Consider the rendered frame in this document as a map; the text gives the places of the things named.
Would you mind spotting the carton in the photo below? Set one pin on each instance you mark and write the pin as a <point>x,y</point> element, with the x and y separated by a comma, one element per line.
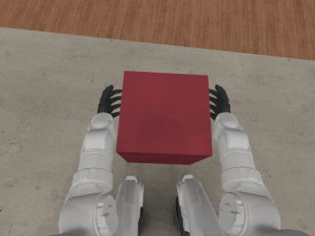
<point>164,118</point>

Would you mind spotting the right robot forearm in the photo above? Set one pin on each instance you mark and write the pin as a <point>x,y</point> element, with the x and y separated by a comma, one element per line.
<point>238,171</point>

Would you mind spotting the right robot thigh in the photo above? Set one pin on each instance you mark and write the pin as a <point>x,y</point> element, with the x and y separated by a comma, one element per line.
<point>202,219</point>

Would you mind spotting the robot right foot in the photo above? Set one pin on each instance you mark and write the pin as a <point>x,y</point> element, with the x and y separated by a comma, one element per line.
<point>179,215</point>

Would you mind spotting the left robot upper arm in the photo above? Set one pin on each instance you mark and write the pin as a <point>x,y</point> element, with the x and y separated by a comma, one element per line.
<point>89,215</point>

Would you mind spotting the right robot hand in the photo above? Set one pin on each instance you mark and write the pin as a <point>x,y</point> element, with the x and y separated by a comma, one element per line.
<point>221,102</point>

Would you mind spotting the left robot forearm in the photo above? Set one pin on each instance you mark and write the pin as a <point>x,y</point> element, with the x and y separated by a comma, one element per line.
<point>94,171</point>

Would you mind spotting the right robot upper arm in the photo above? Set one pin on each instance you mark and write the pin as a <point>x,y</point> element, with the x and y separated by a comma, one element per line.
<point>247,214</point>

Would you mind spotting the left robot hand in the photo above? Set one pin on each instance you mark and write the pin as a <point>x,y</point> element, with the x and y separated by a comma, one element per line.
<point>106,101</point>

